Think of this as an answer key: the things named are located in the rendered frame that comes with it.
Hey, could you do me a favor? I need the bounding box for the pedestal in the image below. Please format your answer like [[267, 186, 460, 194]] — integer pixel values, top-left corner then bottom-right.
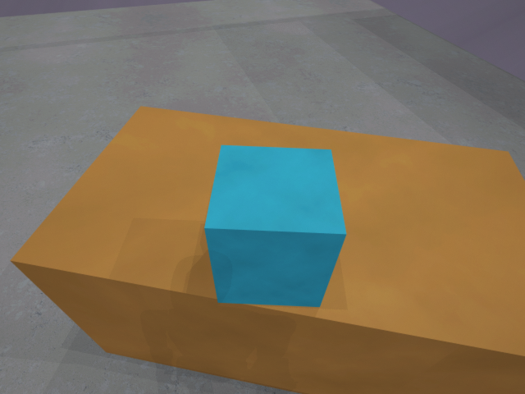
[[10, 106, 525, 394]]

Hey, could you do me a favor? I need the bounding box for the carton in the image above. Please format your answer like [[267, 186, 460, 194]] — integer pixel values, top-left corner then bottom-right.
[[204, 145, 346, 307]]

